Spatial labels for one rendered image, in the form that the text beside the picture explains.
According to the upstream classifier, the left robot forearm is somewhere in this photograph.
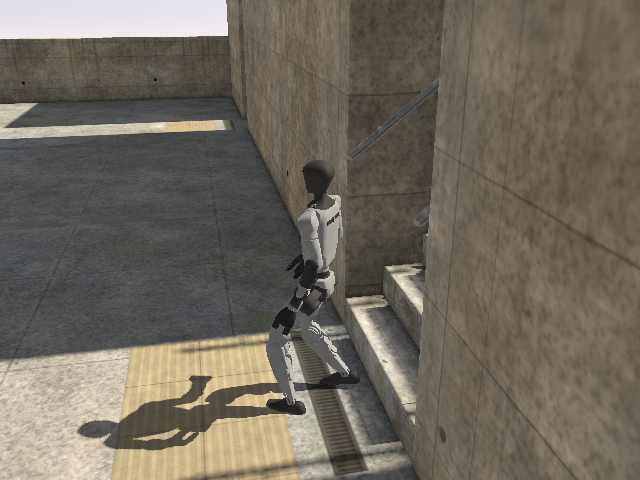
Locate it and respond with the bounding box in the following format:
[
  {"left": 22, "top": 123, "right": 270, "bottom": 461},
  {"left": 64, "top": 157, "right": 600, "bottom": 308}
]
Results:
[{"left": 287, "top": 260, "right": 318, "bottom": 312}]

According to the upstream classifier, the robot right hand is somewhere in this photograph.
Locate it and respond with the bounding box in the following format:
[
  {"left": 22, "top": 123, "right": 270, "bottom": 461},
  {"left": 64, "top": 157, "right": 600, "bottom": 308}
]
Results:
[{"left": 286, "top": 253, "right": 304, "bottom": 279}]

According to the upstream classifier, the right robot shin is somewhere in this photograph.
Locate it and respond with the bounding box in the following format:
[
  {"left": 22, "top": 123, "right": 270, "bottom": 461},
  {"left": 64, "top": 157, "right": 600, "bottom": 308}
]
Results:
[{"left": 301, "top": 322, "right": 350, "bottom": 377}]

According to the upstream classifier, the left robot shin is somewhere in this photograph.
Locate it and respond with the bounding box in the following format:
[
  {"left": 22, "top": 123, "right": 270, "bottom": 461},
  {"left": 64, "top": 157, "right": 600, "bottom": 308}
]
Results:
[{"left": 266, "top": 342, "right": 297, "bottom": 405}]

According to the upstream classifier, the right robot upper arm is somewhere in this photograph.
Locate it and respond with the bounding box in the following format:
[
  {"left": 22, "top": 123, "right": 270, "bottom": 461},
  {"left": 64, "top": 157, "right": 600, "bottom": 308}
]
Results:
[{"left": 328, "top": 195, "right": 343, "bottom": 241}]

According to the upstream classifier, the robot left hand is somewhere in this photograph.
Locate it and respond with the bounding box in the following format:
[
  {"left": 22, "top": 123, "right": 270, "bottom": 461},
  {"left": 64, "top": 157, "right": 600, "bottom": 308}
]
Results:
[{"left": 272, "top": 307, "right": 297, "bottom": 336}]

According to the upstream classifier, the robot shin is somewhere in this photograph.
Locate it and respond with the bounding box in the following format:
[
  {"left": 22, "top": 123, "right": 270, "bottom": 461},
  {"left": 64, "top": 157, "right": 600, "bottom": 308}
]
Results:
[
  {"left": 266, "top": 342, "right": 297, "bottom": 405},
  {"left": 301, "top": 322, "right": 350, "bottom": 377}
]

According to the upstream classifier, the left robot upper arm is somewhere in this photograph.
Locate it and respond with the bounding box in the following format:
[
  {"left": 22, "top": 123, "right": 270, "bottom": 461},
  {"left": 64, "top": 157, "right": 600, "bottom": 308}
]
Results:
[{"left": 298, "top": 210, "right": 323, "bottom": 272}]

